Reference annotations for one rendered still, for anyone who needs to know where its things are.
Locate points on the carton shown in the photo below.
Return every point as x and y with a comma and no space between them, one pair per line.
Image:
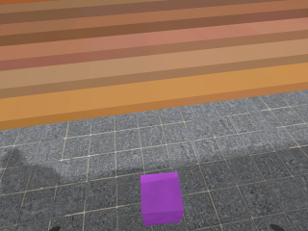
161,198

